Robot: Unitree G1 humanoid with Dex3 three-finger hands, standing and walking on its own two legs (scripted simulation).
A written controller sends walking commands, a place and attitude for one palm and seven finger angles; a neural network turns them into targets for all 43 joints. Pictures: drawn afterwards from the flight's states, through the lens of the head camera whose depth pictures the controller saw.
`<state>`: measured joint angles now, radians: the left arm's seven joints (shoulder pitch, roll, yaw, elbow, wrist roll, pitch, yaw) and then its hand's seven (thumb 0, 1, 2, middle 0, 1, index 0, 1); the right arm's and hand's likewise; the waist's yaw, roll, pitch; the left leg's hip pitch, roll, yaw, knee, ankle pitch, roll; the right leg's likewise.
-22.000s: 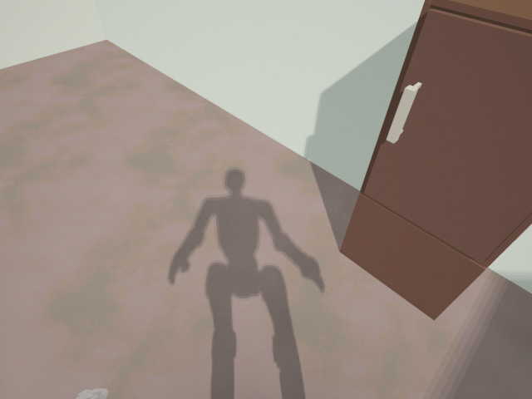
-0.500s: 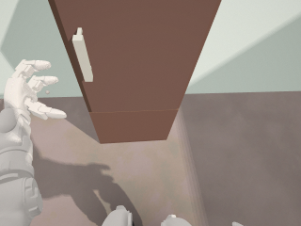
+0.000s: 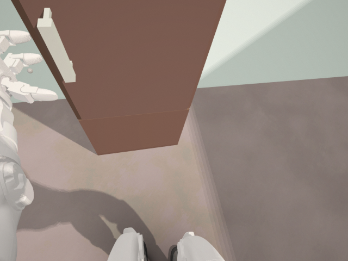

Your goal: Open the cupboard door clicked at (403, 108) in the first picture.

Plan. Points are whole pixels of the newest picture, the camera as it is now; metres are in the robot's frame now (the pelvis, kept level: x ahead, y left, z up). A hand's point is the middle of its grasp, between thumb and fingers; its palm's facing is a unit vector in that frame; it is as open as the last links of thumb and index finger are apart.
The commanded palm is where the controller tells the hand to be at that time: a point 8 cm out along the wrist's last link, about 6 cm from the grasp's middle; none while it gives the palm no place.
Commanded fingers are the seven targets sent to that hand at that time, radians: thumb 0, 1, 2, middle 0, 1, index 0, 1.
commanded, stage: move the hooked fingers beside the handle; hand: left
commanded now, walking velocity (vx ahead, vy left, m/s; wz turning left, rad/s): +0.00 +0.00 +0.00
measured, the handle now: (59, 48) +0.58 +0.23 +0.08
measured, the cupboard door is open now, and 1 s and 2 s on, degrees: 0 0 0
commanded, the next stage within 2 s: slide the fingers in behind the handle in 0.84 s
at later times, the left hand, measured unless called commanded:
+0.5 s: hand (21, 70) +0.51 +0.29 +0.08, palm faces +0.13 -0.99 +0.01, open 14.0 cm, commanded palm +0.49 +0.32 +0.08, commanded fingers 0.00 -0.50 0.30 -0.30 -1.20 -0.30 -1.20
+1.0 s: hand (25, 71) +0.51 +0.28 +0.08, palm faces +0.11 -0.99 +0.01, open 14.0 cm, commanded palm +0.49 +0.31 +0.08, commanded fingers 0.00 -0.50 0.30 -0.30 -1.20 -0.30 -1.20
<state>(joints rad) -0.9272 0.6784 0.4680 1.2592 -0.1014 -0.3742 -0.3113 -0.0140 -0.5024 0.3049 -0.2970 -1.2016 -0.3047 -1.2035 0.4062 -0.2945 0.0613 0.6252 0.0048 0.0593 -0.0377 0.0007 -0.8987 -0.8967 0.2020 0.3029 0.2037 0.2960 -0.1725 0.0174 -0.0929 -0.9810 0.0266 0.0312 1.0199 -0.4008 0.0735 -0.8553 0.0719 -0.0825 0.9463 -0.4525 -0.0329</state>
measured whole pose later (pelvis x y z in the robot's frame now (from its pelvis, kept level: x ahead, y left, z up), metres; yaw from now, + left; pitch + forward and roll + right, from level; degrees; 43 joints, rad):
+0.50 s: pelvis +0.02 +0.00 +0.00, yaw -1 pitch +22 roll -5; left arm -0.87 0.72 0.51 1.21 -0.12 -0.35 -0.38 -0.01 -0.50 0.31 -0.30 -1.20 -0.30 -1.20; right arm 0.40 -0.28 0.05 0.61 0.01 0.09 -0.03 0.00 -0.90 -0.90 0.20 0.30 0.20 0.30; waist -0.16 0.01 -0.11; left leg -0.98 0.04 0.02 1.03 -0.43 0.07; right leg -0.84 0.09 -0.09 0.92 -0.47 -0.04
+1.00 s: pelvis +0.01 +0.01 +0.00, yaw +0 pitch +21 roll -6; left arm -0.91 0.66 0.46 1.22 -0.12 -0.37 -0.32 -0.01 -0.50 0.30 -0.30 -1.20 -0.30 -1.20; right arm 0.41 -0.27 0.06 0.62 0.00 0.10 -0.02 0.00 -0.90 -0.90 0.20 0.30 0.20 0.30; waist -0.17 0.02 -0.10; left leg -0.99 0.03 0.03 1.03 -0.42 0.09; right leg -0.85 0.07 -0.08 0.93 -0.46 -0.02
